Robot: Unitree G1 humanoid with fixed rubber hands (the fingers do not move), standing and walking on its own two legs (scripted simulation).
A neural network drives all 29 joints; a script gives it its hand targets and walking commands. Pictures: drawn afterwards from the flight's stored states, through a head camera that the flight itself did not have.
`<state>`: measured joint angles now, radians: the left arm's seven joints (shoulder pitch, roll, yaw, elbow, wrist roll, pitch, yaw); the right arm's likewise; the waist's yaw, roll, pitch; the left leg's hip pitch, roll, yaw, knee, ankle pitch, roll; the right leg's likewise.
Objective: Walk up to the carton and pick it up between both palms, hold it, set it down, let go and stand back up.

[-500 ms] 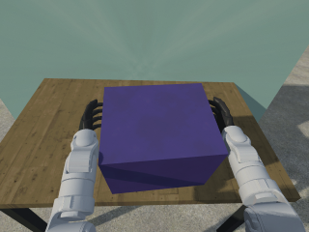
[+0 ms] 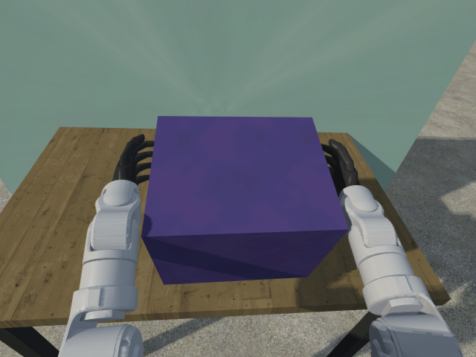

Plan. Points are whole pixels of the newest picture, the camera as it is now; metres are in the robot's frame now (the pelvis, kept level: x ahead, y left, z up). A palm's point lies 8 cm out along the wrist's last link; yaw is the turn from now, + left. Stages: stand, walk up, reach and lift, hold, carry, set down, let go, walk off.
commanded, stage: reach and lift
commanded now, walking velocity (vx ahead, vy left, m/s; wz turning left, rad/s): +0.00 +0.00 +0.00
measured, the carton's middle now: (237, 201) +0.37 +0.01 +0.09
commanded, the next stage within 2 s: hold in 1.06 s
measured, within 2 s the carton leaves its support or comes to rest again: neither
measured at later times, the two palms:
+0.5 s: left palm (134, 168) +0.37 +0.18 +0.16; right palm (356, 181) +0.36 -0.18 +0.16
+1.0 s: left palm (129, 157) +0.37 +0.19 +0.18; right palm (358, 165) +0.37 -0.18 +0.19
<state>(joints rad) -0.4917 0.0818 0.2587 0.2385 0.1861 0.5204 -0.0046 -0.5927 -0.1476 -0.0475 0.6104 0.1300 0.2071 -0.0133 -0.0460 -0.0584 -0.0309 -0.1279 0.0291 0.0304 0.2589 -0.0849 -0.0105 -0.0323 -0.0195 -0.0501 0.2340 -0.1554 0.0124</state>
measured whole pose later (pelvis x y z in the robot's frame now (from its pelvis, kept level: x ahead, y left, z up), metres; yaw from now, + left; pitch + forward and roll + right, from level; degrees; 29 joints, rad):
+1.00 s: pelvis +0.00 +0.00 +0.00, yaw -1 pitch -3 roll -1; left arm -0.59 0.13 0.26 0.19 0.17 0.69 -0.04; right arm -0.68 -0.17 -0.06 0.51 0.21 0.41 -0.08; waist -0.08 -0.05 -0.05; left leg -0.12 0.03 0.03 0.28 -0.10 -0.01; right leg -0.03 -0.01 -0.03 0.24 -0.16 0.02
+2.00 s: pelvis +0.00 +0.00 +0.00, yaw +0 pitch -4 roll +0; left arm -0.62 0.12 0.30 0.23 0.18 0.73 -0.07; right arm -0.75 -0.19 -0.03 0.53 0.25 0.50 -0.12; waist -0.07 -0.04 -0.06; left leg -0.11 0.02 0.01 0.28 -0.11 -0.01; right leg -0.01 -0.01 -0.02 0.25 -0.16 0.01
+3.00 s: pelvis +0.00 +0.00 +0.00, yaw +0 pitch -4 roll +0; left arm -0.65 0.13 0.30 0.24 0.17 0.74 -0.07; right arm -0.77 -0.18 -0.05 0.52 0.24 0.52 -0.12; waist -0.08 -0.03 -0.07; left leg -0.12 0.02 0.00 0.28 -0.10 -0.01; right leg -0.02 -0.01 -0.01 0.25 -0.16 0.01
